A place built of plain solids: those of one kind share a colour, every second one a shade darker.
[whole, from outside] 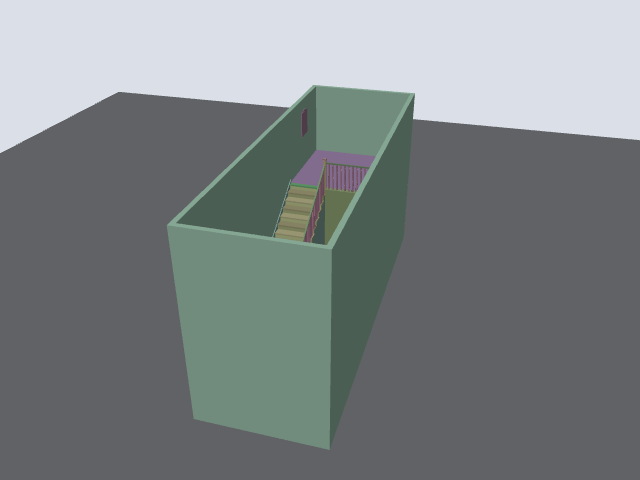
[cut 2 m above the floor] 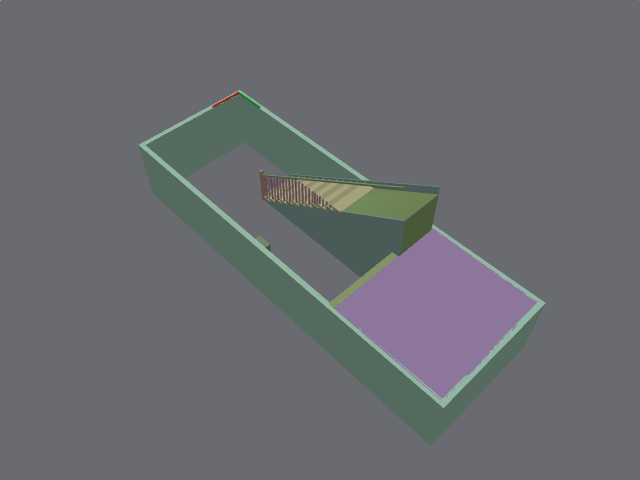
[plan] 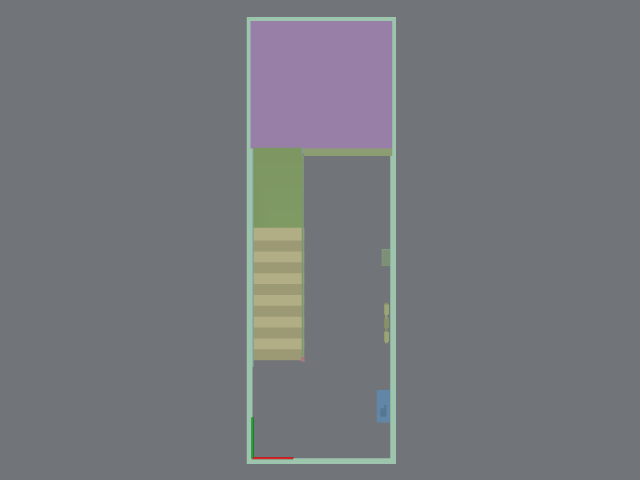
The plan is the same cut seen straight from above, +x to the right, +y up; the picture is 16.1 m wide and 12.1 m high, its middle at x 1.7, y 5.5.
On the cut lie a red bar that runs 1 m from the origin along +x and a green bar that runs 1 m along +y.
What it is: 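A villa's stair hall, a dwelling of no particular year; the hall below, the landing 3.41 m above it, and between them a joiner's timber flight of 20 risers of about 0.171 m on goings of about 0.274 m, 1.21 m clear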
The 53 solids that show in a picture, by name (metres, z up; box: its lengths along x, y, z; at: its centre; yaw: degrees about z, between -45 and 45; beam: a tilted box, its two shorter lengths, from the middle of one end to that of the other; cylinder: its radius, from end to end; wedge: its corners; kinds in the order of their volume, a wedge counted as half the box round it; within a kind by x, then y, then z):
{
 "upper_1": {"box": [3.57, 3.21, 3.46], "at": [1.74, 9.41, 1.68]},
 "wall_1": {"box": [0.15, 11.27, 5.95], "at": [-0.07, 5.49, 2.92]},
 "wall_2": {"box": [3.77, 0.15, 5.95], "at": [1.74, -0.07, 2.92]},
 "wall_3": {"box": [3.77, 0.15, 5.95], "at": [1.74, 11.04, 2.92]},
 "wall_4": {"box": [0.15, 11.27, 5.95], "at": [3.54, 5.49, 2.92]},
 "carriage_1": {"wedge": [[0.03, 2.52, -0.05], [0.03, 2.52, 0.01], [0.03, 7.83, -0.05], [0.03, 7.83, 3.3], [1.25, 2.52, -0.05], [1.25, 2.52, 0.01], [1.25, 7.83, -0.05], [1.25, 7.83, 3.3]]},
 "upper_edge_1": {"box": [2.23, 0.19, 3.46], "at": [2.41, 7.71, 1.68]},
 "string_1": {"wedge": [[0.0, 2.3, -0.05], [0.0, 2.3, 0.12], [0.0, 7.8, -0.05], [0.0, 7.8, 3.54], [0.03, 2.3, -0.05], [0.03, 2.3, 0.12], [0.03, 7.8, -0.05], [0.03, 7.8, 3.54]]},
 "string_2": {"wedge": [[1.24, 2.49, -0.05], [1.24, 2.49, 0.0], [1.24, 7.83, -0.05], [1.24, 7.83, 3.32], [1.29, 2.49, -0.05], [1.29, 2.49, 0.0], [1.29, 7.83, -0.05], [1.29, 7.83, 3.32]]},
 "rail_1": {"wedge": [[1.24, 2.53, 1.05], [1.24, 2.53, 1.1], [1.24, 7.66, 4.24], [1.24, 7.66, 4.29], [1.29, 2.53, 1.05], [1.29, 2.53, 1.1], [1.29, 7.66, 4.24], [1.29, 7.66, 4.29]]},
 "rail_2": {"box": [2.13, 0.05, 0.045], "at": [2.37, 7.7, 4.34]},
 "tread_1": {"wedge": [[0.02, 2.47, 0.12], [0.02, 2.47, 0.18], [0.02, 2.79, 0.12], [0.02, 2.79, 0.18], [1.3, 2.47, 0.12], [1.3, 2.47, 0.18], [1.3, 2.79, 0.12], [1.3, 2.79, 0.18]]},
 "tread_2": {"wedge": [[0.02, 2.75, 0.29], [0.02, 2.75, 0.35], [0.02, 3.07, 0.29], [0.02, 3.07, 0.35], [1.3, 2.75, 0.29], [1.3, 2.75, 0.35], [1.3, 3.07, 0.29], [1.3, 3.07, 0.35]]},
 "tread_3": {"wedge": [[0.02, 3.02, 0.47], [0.02, 3.02, 0.52], [0.02, 3.34, 0.47], [0.02, 3.34, 0.52], [1.3, 3.02, 0.47], [1.3, 3.02, 0.52], [1.3, 3.34, 0.47], [1.3, 3.34, 0.52]]},
 "tread_4": {"wedge": [[0.02, 3.29, 0.64], [0.02, 3.29, 0.69], [0.02, 3.62, 0.64], [0.02, 3.62, 0.69], [1.3, 3.29, 0.64], [1.3, 3.29, 0.69], [1.3, 3.62, 0.64], [1.3, 3.62, 0.69]]},
 "tread_5": {"wedge": [[0.02, 3.57, 0.81], [0.02, 3.57, 0.86], [0.02, 3.89, 0.81], [0.02, 3.89, 0.86], [1.3, 3.57, 0.81], [1.3, 3.57, 0.86], [1.3, 3.89, 0.81], [1.3, 3.89, 0.86]]},
 "tread_6": {"wedge": [[0.02, 3.84, 0.98], [0.02, 3.84, 1.03], [0.02, 4.17, 0.98], [0.02, 4.17, 1.03], [1.3, 3.84, 0.98], [1.3, 3.84, 1.03], [1.3, 4.17, 0.98], [1.3, 4.17, 1.03]]},
 "tread_7": {"wedge": [[0.02, 4.12, 1.14], [0.02, 4.12, 1.2], [0.02, 4.44, 1.14], [0.02, 4.44, 1.2], [1.3, 4.12, 1.14], [1.3, 4.12, 1.2], [1.3, 4.44, 1.14], [1.3, 4.44, 1.2]]},
 "tread_8": {"wedge": [[0.02, 4.39, 1.32], [0.02, 4.39, 1.37], [0.02, 4.71, 1.32], [0.02, 4.71, 1.37], [1.3, 4.39, 1.32], [1.3, 4.39, 1.37], [1.3, 4.71, 1.32], [1.3, 4.71, 1.37]]},
 "tread_9": {"wedge": [[0.02, 4.66, 1.49], [0.02, 4.66, 1.54], [0.02, 4.99, 1.49], [0.02, 4.99, 1.54], [1.3, 4.66, 1.49], [1.3, 4.66, 1.54], [1.3, 4.99, 1.49], [1.3, 4.99, 1.54]]},
 "tread_10": {"wedge": [[0.02, 4.94, 1.66], [0.02, 4.94, 1.71], [0.02, 5.26, 1.66], [0.02, 5.26, 1.71], [1.3, 4.94, 1.66], [1.3, 4.94, 1.71], [1.3, 5.26, 1.66], [1.3, 5.26, 1.71]]},
 "tread_11": {"wedge": [[0.02, 5.21, 1.83], [0.02, 5.21, 1.88], [0.02, 5.53, 1.83], [0.02, 5.53, 1.88], [1.3, 5.21, 1.83], [1.3, 5.21, 1.88], [1.3, 5.53, 1.83], [1.3, 5.53, 1.88]]},
 "tread_12": {"wedge": [[0.02, 5.49, 2.0], [0.02, 5.49, 2.05], [0.02, 5.81, 2.0], [0.02, 5.81, 2.05], [1.3, 5.49, 2.0], [1.3, 5.49, 2.05], [1.3, 5.81, 2.0], [1.3, 5.81, 2.05]]},
 "tread_13": {"wedge": [[0.02, 6.03, 2.34], [0.02, 6.03, 2.39], [0.02, 6.36, 2.34], [0.02, 6.36, 2.39], [1.3, 6.03, 2.34], [1.3, 6.03, 2.39], [1.3, 6.36, 2.34], [1.3, 6.36, 2.39]]},
 "tread_14": {"wedge": [[0.02, 6.31, 2.51], [0.02, 6.31, 2.56], [0.02, 6.63, 2.51], [0.02, 6.63, 2.56], [1.3, 6.31, 2.51], [1.3, 6.31, 2.56], [1.3, 6.63, 2.51], [1.3, 6.63, 2.56]]},
 "tread_15": {"wedge": [[0.02, 6.58, 2.68], [0.02, 6.58, 2.73], [0.02, 6.91, 2.68], [0.02, 6.91, 2.73], [1.3, 6.58, 2.68], [1.3, 6.58, 2.73], [1.3, 6.91, 2.68], [1.3, 6.91, 2.73]]},
 "tread_16": {"wedge": [[0.02, 6.86, 2.85], [0.02, 6.86, 2.9], [0.02, 7.18, 2.85], [0.02, 7.18, 2.9], [1.3, 6.86, 2.85], [1.3, 6.86, 2.9], [1.3, 7.18, 2.85], [1.3, 7.18, 2.9]]},
 "tread_17": {"wedge": [[0.02, 7.13, 3.02], [0.02, 7.13, 3.07], [0.02, 7.45, 3.02], [0.02, 7.45, 3.07], [1.3, 7.13, 3.02], [1.3, 7.13, 3.07], [1.3, 7.45, 3.02], [1.3, 7.45, 3.07]]},
 "tread_18": {"wedge": [[0.02, 7.4, 3.19], [0.02, 7.4, 3.24], [0.02, 7.73, 3.19], [0.02, 7.73, 3.24], [1.3, 7.4, 3.19], [1.3, 7.4, 3.24], [1.3, 7.73, 3.19], [1.3, 7.73, 3.24]]},
 "riser_1": {"wedge": [[0.02, 6.05, 2.19], [0.02, 6.05, 2.35], [0.02, 6.36, 2.28], [0.02, 6.36, 2.35], [1.29, 6.05, 2.19], [1.29, 6.05, 2.35], [1.29, 6.36, 2.28], [1.29, 6.36, 2.35]]},
 "riser_2": {"wedge": [[0.02, 6.33, 2.36], [0.02, 6.33, 2.52], [0.02, 6.63, 2.45], [0.02, 6.63, 2.52], [1.29, 6.33, 2.36], [1.29, 6.33, 2.52], [1.29, 6.63, 2.45], [1.29, 6.63, 2.52]]},
 "riser_3": {"wedge": [[0.02, 6.6, 2.53], [0.02, 6.6, 2.69], [0.02, 6.91, 2.62], [0.02, 6.91, 2.69], [1.29, 6.6, 2.53], [1.29, 6.6, 2.69], [1.29, 6.91, 2.62], [1.29, 6.91, 2.69]]},
 "riser_4": {"wedge": [[0.02, 6.88, 2.7], [0.02, 6.88, 2.86], [0.02, 7.18, 2.79], [0.02, 7.18, 2.86], [1.29, 6.88, 2.7], [1.29, 6.88, 2.86], [1.29, 7.18, 2.79], [1.29, 7.18, 2.86]]},
 "riser_5": {"wedge": [[0.02, 7.15, 2.87], [0.02, 7.15, 3.03], [0.02, 7.45, 2.96], [0.02, 7.45, 3.03], [1.29, 7.15, 2.87], [1.29, 7.15, 3.03], [1.29, 7.45, 2.96], [1.29, 7.45, 3.03]]},
 "riser_6": {"wedge": [[0.02, 7.42, 3.04], [0.02, 7.42, 3.2], [0.02, 7.73, 3.13], [0.02, 7.73, 3.2], [1.29, 7.42, 3.04], [1.29, 7.42, 3.2], [1.29, 7.73, 3.13], [1.29, 7.73, 3.2]]},
 "riser_7": {"wedge": [[0.02, 7.7, 3.21], [0.02, 7.7, 3.37], [0.02, 7.83, 3.21], [0.02, 7.83, 3.37], [1.29, 7.7, 3.21], [1.29, 7.7, 3.37], [1.29, 7.83, 3.21], [1.29, 7.83, 3.37]]},
 "coat_pegs_1": {"box": [0.12, 0.25, 0.55], "at": [3.38, 3.06, 1.28]},
 "coat_pegs_2": {"box": [0.12, 0.25, 0.84], "at": [3.38, 3.41, 1.14]},
 "coat_pegs_3": {"box": [0.12, 0.25, 0.61], "at": [3.38, 3.75, 1.25]},
 "longcase_clock_1": {"box": [0.2, 0.42, 0.52], "at": [3.37, 5.06, 1.65]},
 "wall_mirror_1": {"box": [0.034, 0.63, 0.87], "at": [0.02, 9.42, 5.03]},
 "newel_head_1": {"box": [0.09, 0.09, 1.45], "at": [1.26, 7.7, 3.74]},
 "newel_foot_1": {"box": [0.09, 0.09, 1.25], "at": [1.26, 2.49, 0.58]},
 "hall_table_1": {"box": [0.17, 0.22, 0.09], "at": [3.3, 1.15, 0.81]},
 "hall_table_2": {"box": [0.34, 0.82, 0.022], "at": [3.3, 1.31, 0.75]},
 "hall_table_3": {"cylinder": 0.1, "from": [3.3, 1.5, 0.76], "to": [3.3, 1.5, 0.8]},
 "bal_1": {"cylinder": 0.023, "from": [1.26, 3.47, 0.68], "to": [1.26, 3.47, 1.65]},
 "bal_2": {"cylinder": 0.023, "from": [1.26, 7.58, 3.23], "to": [1.26, 7.58, 4.21]},
 "bal_3": {"cylinder": 0.023, "from": [1.69, 7.7, 3.4], "to": [1.69, 7.7, 4.33]},
 "bal_4": {"cylinder": 0.023, "from": [1.82, 7.7, 3.4], "to": [1.82, 7.7, 4.33]},
 "bal_5": {"cylinder": 0.023, "from": [1.96, 7.7, 3.4], "to": [1.96, 7.7, 4.33]},
 "bal_6": {"cylinder": 0.023, "from": [2.09, 7.7, 3.4], "to": [2.09, 7.7, 4.33]},
 "landing_nose_1": {"wedge": [[0.02, 7.68, 3.36], [0.02, 7.68, 3.41], [0.02, 7.83, 3.36], [0.02, 7.83, 3.41], [1.3, 7.68, 3.36], [1.3, 7.68, 3.41], [1.3, 7.83, 3.36], [1.3, 7.83, 3.41]]}
}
